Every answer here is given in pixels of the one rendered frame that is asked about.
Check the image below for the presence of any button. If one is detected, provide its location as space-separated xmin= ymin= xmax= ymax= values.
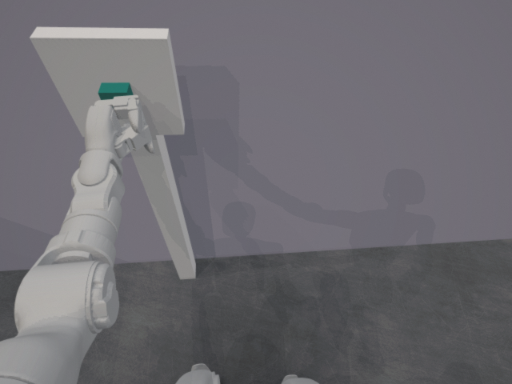
xmin=98 ymin=82 xmax=133 ymax=100

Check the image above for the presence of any robot left hand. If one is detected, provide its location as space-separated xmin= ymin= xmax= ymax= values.
xmin=85 ymin=95 xmax=155 ymax=163

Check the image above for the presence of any robot left upper arm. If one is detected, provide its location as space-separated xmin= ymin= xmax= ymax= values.
xmin=0 ymin=261 xmax=119 ymax=384

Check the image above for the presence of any panel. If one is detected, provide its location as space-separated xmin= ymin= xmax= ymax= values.
xmin=30 ymin=27 xmax=196 ymax=279

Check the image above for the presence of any left robot forearm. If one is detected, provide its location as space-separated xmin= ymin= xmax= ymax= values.
xmin=14 ymin=150 xmax=125 ymax=330

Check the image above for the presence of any robot left shin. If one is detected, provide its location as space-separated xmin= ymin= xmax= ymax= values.
xmin=191 ymin=363 xmax=212 ymax=373

